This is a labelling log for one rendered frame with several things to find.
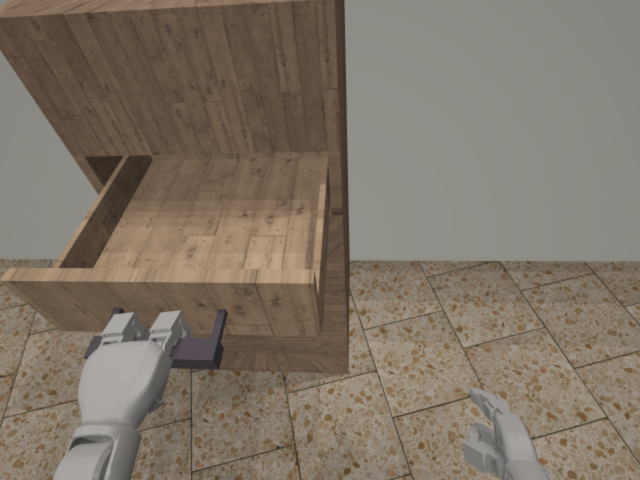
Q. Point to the robot left forearm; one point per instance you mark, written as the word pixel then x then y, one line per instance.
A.
pixel 100 451

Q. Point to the right robot hand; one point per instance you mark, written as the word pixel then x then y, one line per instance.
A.
pixel 490 450

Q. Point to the cabinet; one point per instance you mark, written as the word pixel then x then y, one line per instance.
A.
pixel 121 78

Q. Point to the robot right forearm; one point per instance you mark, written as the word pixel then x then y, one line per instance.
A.
pixel 525 469

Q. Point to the drawer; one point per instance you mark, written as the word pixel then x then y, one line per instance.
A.
pixel 245 232

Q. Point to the handle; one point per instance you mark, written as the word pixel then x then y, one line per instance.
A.
pixel 189 353

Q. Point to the left robot hand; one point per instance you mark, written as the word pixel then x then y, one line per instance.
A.
pixel 124 380

